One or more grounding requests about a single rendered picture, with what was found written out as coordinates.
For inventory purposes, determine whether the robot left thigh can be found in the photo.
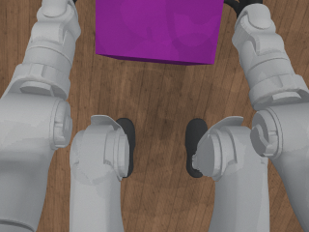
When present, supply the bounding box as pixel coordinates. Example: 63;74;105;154
69;125;129;232

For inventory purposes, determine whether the robot right upper arm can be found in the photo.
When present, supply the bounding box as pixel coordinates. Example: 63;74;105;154
249;102;309;232

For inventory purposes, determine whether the right robot hand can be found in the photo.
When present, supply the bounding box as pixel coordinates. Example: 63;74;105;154
223;0;263;18

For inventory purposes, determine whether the right robot forearm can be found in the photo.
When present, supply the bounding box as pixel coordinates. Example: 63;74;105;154
232;3;309;111

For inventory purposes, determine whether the robot right thigh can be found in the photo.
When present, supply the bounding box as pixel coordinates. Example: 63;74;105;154
203;126;270;232

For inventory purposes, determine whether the carton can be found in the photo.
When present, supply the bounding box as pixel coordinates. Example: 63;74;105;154
96;0;224;66

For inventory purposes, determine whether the robot thigh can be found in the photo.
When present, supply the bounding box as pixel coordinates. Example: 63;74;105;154
203;126;270;232
69;125;129;232

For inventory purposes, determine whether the robot left upper arm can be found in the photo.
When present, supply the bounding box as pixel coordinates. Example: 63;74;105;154
0;92;72;232

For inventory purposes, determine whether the left robot forearm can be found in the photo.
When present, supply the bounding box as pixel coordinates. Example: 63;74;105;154
0;0;81;102

